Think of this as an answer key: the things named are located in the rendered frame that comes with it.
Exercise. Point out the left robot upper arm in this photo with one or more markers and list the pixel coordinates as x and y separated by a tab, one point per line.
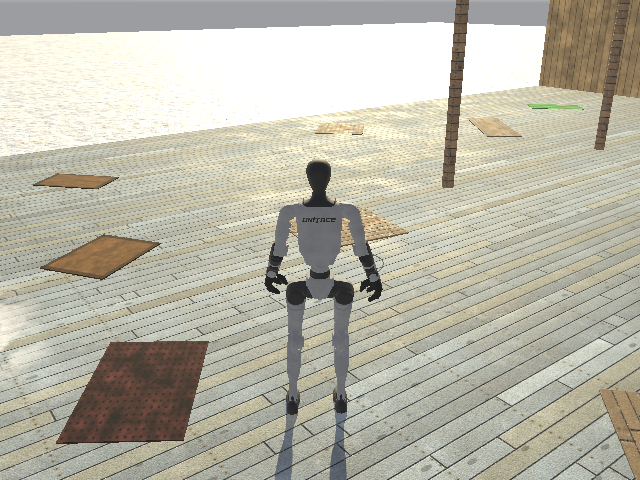
287	212

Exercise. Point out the robot left hand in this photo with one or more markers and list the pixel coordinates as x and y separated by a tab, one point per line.
279	280

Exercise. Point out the right robot upper arm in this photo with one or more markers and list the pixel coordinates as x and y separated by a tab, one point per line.
351	212

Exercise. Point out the robot right hand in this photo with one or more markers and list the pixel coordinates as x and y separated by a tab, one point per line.
377	286

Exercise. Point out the robot left foot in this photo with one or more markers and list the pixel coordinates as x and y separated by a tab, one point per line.
292	406

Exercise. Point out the left robot shin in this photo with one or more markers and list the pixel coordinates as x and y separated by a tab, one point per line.
293	368

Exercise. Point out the right robot forearm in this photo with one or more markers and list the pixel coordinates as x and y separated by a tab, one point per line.
369	265

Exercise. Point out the left robot forearm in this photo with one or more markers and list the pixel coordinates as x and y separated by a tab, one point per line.
273	264

